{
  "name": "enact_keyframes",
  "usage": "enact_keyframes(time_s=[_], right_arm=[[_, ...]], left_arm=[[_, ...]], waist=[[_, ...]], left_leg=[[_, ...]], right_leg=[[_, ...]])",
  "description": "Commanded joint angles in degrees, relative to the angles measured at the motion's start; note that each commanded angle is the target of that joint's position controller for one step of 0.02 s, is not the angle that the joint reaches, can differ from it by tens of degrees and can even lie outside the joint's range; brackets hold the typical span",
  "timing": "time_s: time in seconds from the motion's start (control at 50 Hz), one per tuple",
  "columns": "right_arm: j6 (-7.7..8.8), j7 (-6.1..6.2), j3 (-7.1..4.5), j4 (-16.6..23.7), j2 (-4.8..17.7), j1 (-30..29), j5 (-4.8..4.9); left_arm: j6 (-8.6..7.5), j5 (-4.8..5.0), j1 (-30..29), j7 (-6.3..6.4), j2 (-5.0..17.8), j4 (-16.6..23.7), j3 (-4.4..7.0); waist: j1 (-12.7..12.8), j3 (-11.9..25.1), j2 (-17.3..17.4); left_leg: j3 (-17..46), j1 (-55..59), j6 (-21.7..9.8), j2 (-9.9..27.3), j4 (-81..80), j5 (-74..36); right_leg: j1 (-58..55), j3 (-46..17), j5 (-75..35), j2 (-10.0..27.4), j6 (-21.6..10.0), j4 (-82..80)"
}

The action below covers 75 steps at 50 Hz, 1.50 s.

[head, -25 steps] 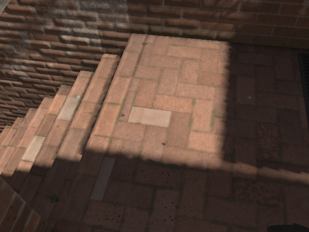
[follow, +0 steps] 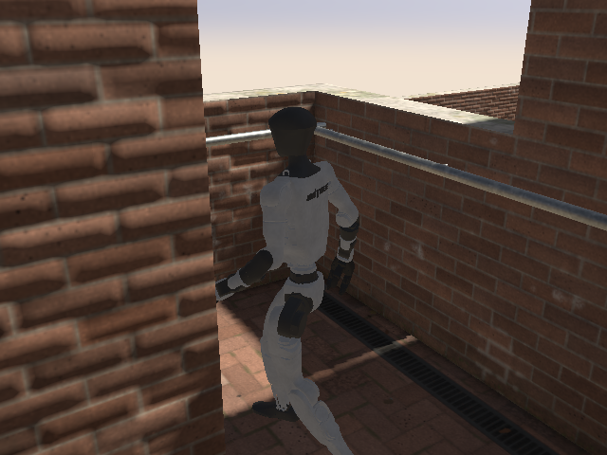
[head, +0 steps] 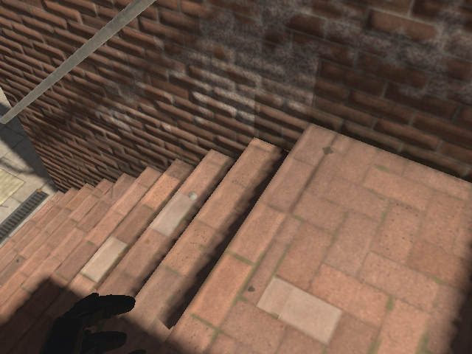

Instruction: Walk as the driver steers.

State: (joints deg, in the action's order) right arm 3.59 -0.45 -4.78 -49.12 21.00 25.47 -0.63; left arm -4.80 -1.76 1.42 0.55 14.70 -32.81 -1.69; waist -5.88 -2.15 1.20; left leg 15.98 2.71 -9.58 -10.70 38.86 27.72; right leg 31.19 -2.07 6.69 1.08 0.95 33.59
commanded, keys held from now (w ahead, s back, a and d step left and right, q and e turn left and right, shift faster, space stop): w+q+shift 0.68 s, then w+shift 0.32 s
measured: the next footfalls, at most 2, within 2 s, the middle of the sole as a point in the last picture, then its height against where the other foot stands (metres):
left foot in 0.40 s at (202, 352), level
right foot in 0.88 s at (205, 257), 0.21 m lower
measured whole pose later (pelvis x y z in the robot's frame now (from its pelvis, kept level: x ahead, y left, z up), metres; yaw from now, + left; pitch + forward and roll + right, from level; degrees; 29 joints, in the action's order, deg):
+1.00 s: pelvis +0.76 +0.13 -0.22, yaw +50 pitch -2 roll -1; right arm 0.8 2.5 -2.4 -41.5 16.2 9.4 -3.0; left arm -4.6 -0.7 28.0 -1.7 16.0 -49.7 1.8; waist 2.3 1.9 1.6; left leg 11.5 -45.2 -6.2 -8.4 101.4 22.4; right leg 19.1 2.2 30.8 -1.6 -1.9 51.2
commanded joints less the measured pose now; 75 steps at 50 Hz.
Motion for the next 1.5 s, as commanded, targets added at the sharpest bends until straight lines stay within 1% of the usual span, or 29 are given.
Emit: enact_keyframes(time_s=[0.02, 0.08, 0.28, 0.34, 0.38, 0.4, 0.42, 0.44, 0.48, 0.64, 0.7, 0.78, 0.84, 0.86, 0.88, 0.9, 0.92, 0.96, 1.0, 1.06, 1.12, 1.2, 1.22, 1.26, 1.3, 1.36, 1.4, 1.46, 1.5], right_arm=[[1.8, 0.31, 1.31, 10.84, -0.05, -3.11, 2.08], [-1.3, -0.59, 0.29, 7.67, 4.8, -10.54, -0.87], [-4.11, -5.61, 3.4, 19.38, -2.12, -29.58, -0.87], [-3.15, -4.8, 0.85, 12.41, 1.68, -11.04, 0.33], [-3.66, -1.24, -2.4, 4.79, 7.13, 15.13, 0.31], [-3.13, 0.51, -3.44, 5.57, 10.18, 12.75, 1.88], [-3.06, 0.54, -2.4, 7.84, 13.08, -0.41, 1.03], [-3.19, 0.87, -2.24, 12.23, 11.34, -1.75, 1.62], [-2.93, 1.94, -1.03, 12.05, 7.1, -7.02, -0.07], [-0.94, 0.82, 0.76, 11.94, 3.23, -7.14, 1.05], [-1.58, 3.09, 0.81, 7.74, 3.09, 6.91, -0.54], [-0.24, 2.68, 2.61, 7.91, -1.94, -4.24, 1.58], [-1.1, 3.04, 1.37, 8.19, 1.73, -14.5, 0.6], [-1.5, 3.31, 0.56, 10.74, 2.57, -23.21, 1.25], [-2.17, 3.57, 1.61, 13.1, -2.02, -26.03, 0.68], [-2.03, 2.83, 2.98, 15.95, -6.75, -11.28, 2.49], [-1.87, 3.06, 3.68, 12.54, -8.15, -3.04, 0.8], [-2.33, 3.3, 2.68, 8.33, -4.7, -7.17, -4.35], [-2.39, 2.65, 3.33, 11.94, -5.15, -11.13, -3.05], [-3.08, 2.03, 0.83, 10.56, -0.53, -18.97, -2.85], [-1.04, -1.38, 3.19, 10.94, -5.3, -22.93, -0.7], [-1.41, -0.16, 2.58, 6.79, -4.28, -16.36, -1.01], [-2.69, -4.44, 3.02, 2.26, -3.19, -2.16, -14.29], [-2.97, -4.65, -1.36, -7.0, 3.98, 21.14, -7.77], [-2.49, -4.49, -1.26, -2.67, 10.82, 11.29, -5.64], [-0.16, -6.17, 3.47, -2.69, -1.64, -3.49, -5.56], [0.92, -3.78, 6.47, -5.62, -11.43, -2.0, -5.44], [2.55, -2.93, 5.78, -4.51, -1.52, -6.71, -6.49], [3.57, -2.24, 5.67, -5.38, 1.62, -8.84, -6.81]], left_arm=[[0.13, -1.78, 27.8, 1.93, 19.25, -3.91, 7.15], [0.9, -1.21, 16.41, 0.93, 7.96, -3.73, 5.36], [-2.42, 0.78, 22.3, 0.15, 8.9, -13.84, 5.3], [-2.29, 0.6, 19.73, 1.79, 13.37, -11.74, 6.21], [-1.74, 2.1, 8.05, 1.72, 17.57, -9.06, 7.09], [-0.24, 1.86, 5.15, 1.4, 13.77, -8.93, 6.77], [0.65, 0.41, 19.39, 2.65, 4.89, -6.15, 4.51], [0.65, -0.37, 22.75, 2.85, 7.19, -4.34, 4.61], [0.93, -1.03, 18.75, 2.63, 11.17, -3.43, 5.44], [4.35, -1.46, 14.31, 1.33, 7.06, -5.54, 4.79], [2.88, -1.15, -6.46, -0.12, 8.05, 0.9, 5.22], [1.86, 2.12, 9.44, -2.8, 3.52, -2.42, 4.24], [3.48, 2.19, 38.6, -0.44, 7.44, -12.68, 6.67], [3.56, 1.39, 47.43, -0.36, 9.71, -15.53, 7.74], [3.89, 2.06, 38.35, -0.89, 8.75, -13.57, 6.23], [1.84, -1.04, 27.03, -2.14, 6.88, -9.59, 3.14], [0.53, 0.18, 28.3, -2.87, 8.06, -10.84, 4.62], [-1.87, 1.35, 30.33, -3.28, 5.01, -12.09, 3.94], [-2.36, 0.56, 25.2, -1.46, 10.46, -12.71, 4.24], [-1.93, 0.76, 25.49, -1.1, 7.99, -15.09, 3.34], [-1.05, 2.83, 22.51, 0.69, 9.28, -13.75, 3.0], [2.3, 1.09, 25.05, 1.44, 7.34, -17.4, 2.9], [-1.12, -8.46, 30.7, -2.58, 5.34, -20.51, 1.28], [-1.45, -8.59, 27.82, -6.24, 16.53, -20.16, 4.96], [-0.38, -1.79, 31.4, -9.92, 6.38, -13.76, 3.29], [0.89, 0.39, 27.41, -5.83, 0.39, -7.67, -0.42], [3.75, -4.1, 28.94, -5.53, -4.16, -12.1, -2.62], [4.47, -3.44, 32.14, -9.3, -1.62, -16.21, -1.92], [3.31, -3.84, 26.65, -8.52, 3.06, -12.48, -0.24]], waist=[[10.57, 24.51, -28.39], [9.33, 5.33, -4.36], [4.99, -8.8, -3.41], [-3.85, 3.7, -7.36], [-18.64, 11.56, -6.78], [-17.97, 4.99, 5.01], [0.94, 4.84, 13.09], [2.24, 14.98, 1.63], [6.95, 1.79, -5.01], [7.23, 7.99, -0.54], [-2.81, 0.55, -0.71], [4.42, 6.27, 5.2], [21.91, 8.76, 5.03], [29.28, 5.51, -5.42], [25.57, -4.35, -9.16], [6.0, -2.02, -14.06], [4.1, 3.94, -15.28], [3.97, -0.29, -2.72], [1.95, -3.59, -12.38], [2.52, -6.09, -2.58], [4.01, -1.23, -1.81], [6.94, -3.49, -13.65], [1.49, -13.36, -7.66], [-8.38, 1.8, 8.1], [1.3, 17.87, 3.45], [10.12, 4.21, -5.03], [11.63, -6.9, -1.29], [13.41, -1.23, 1.95], [11.94, 2.49, 0.76]], left_leg=[[-4.94, -43.87, 1.28, 0.74, 41.78, 1.95], [-9.85, -43.55, 3.18, 11.1, 39.82, -12.17], [-23.08, -37.12, 1.47, 11.45, 10.14, -28.53], [-29.16, -5.53, 0.08, 1.69, 16.58, -34.3], [-19.75, 23.7, -5.0, 3.77, 13.68, -27.63], [-12.13, 17.78, -8.94, 8.11, -0.5, -29.29], [2.58, 15.87, -9.49, 17.18, 2.94, -68.36], [15.39, 17.09, -16.19, 22.02, -1.54, -70.29], [20.07, -5.37, -15.99, 21.25, -14.65, -37.27], [5.97, -25.66, -7.28, 10.22, 0.68, -56.89], [17.08, -0.14, -9.6, 11.45, 8.42, -36.14], [5.69, -34.42, -2.27, 4.19, 13.42, -8.91], [-1.42, -35.13, 0.69, 2.1, 50.23, -25.95], [-3.98, -43.88, 2.82, -3.15, 79.01, -12.39], [-4.75, -48.21, 2.78, -9.66, 91.9, 18.99], [-2.61, -63.72, 2.44, -4.37, 83.28, 18.92], [-1.92, -67.4, 1.48, 3.11, 76.51, 10.28], [1.88, -66.28, 1.2, 4.38, 66.38, -6.87], [1.59, -58.94, 6.95, 8.19, 42.63, -21.86], [1.11, -53.65, 6.73, 7.49, 34.49, -41.19], [-11.27, -27.69, 7.06, 5.59, 11.76, -63.16], [-16.68, -25.38, 5.24, 10.16, 3.17, -51.13], [-16.33, -13.3, 3.67, 14.22, -8.45, -48.62], [-22.13, 19.41, 0.93, 10.64, -18.75, -52.44], [5.26, 31.67, -20.55, 34.7, 1.15, -110.35], [5.48, -4.66, -13.8, 37.55, -4.74, -71.89], [-1.13, -32.77, -8.37, 27.85, -12.3, -54.56], [-11.24, -61.96, -3.87, 15.74, -8.99, -31.77], [-4.58, -45.72, -2.66, 21.43, -1.76, -31.43]], right_leg=[[-56.31, -48.81, 34.49, 26.54, -6.4, -17.25], [-33.39, -26.27, 31.48, 19.32, -7.24, -19.03], [-17.79, 15.76, -20.89, 10.26, -0.34, -24.52], [-11.38, 20.23, -60.94, 8.74, 0.32, -3.2], [5.31, 16.03, -56.46, 10.8, 0.21, 35.93], [10.91, 16.32, -1.1, -0.01, 0.84, 62.69], [17.75, 9.06, 25.07, 1.46, 1.44, 71.91], [17.41, 1.04, 20.76, 1.73, 3.02, 69.13], [16.08, -1.98, 18.97, 4.34, 3.84, 52.71], [-5.54, 2.17, -7.79, 2.86, 0.1, 31.92], [30.42, -4.76, -10.42, 2.4, 0.03, 21.79], [-23.26, -1.0, -47.69, -1.35, -0.21, 4.84], [-43.95, 2.64, -46.44, 0.89, -2.06, -1.87], [-49.64, -1.05, -48.03, 5.43, -7.31, -8.72], [-37.07, -7.72, -47.38, 11.77, -8.46, -17.46], [-43.58, -10.86, -70.82, 16.51, -4.09, 10.66], [-45.91, -19.16, -59.2, 21.26, -6.91, 10.42], [-23.79, -17.22, -26.56, 16.1, -7.95, 8.71], [-3.18, -29.72, -24.85, 22.7, -13.0, 2.3], [2.68, -22.42, -2.63, 12.09, -10.96, 12.64], [11.99, -12.19, 21.07, 6.27, -9.89, 12.38], [-2.01, -8.85, -5.05, 7.33, -11.35, 28.09], [6.71, -8.49, -4.06, 8.29, -3.42, 40.63], [14.08, -1.74, 4.0, -2.82, -0.42, 75.32], [33.7, -4.72, 39.72, -7.2, 1.97, 96.96], [41.27, -8.26, 24.41, 5.93, 2.75, 74.07], [26.88, -7.13, -1.75, 10.92, 3.42, 51.22], [-9.04, 4.1, -26.02, 3.37, 3.96, 46.64], [0.17, -4.98, -23.24, 6.26, 4.93, 39.63]])
Keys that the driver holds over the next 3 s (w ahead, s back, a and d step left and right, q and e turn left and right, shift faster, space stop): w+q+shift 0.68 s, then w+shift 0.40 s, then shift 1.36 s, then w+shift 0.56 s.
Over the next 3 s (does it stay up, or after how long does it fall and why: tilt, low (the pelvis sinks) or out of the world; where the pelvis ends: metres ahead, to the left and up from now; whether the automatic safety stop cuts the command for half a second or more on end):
stays up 1.05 0.38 -0.48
